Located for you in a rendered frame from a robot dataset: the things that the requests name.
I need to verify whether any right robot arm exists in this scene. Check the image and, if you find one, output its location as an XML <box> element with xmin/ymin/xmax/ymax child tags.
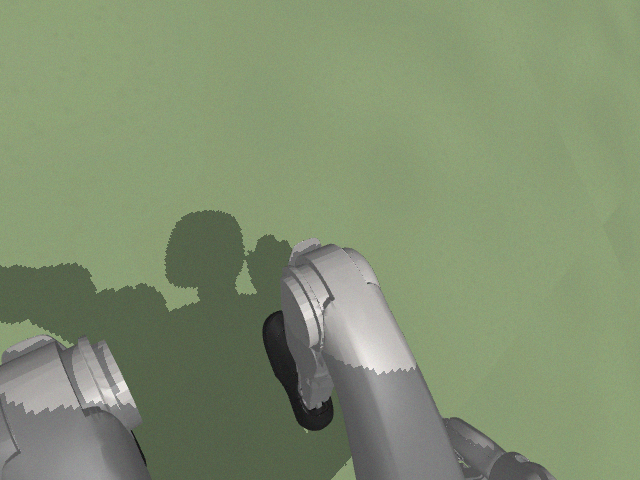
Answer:
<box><xmin>489</xmin><ymin>452</ymin><xmax>556</xmax><ymax>480</ymax></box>

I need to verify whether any right robot hand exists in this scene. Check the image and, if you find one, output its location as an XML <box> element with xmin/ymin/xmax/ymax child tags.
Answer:
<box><xmin>440</xmin><ymin>415</ymin><xmax>507</xmax><ymax>480</ymax></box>

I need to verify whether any left robot foot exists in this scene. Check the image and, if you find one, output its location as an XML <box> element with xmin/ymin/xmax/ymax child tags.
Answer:
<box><xmin>131</xmin><ymin>430</ymin><xmax>147</xmax><ymax>467</ymax></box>

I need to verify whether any right robot foot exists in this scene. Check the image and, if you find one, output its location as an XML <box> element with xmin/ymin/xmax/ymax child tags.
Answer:
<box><xmin>262</xmin><ymin>310</ymin><xmax>333</xmax><ymax>431</ymax></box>

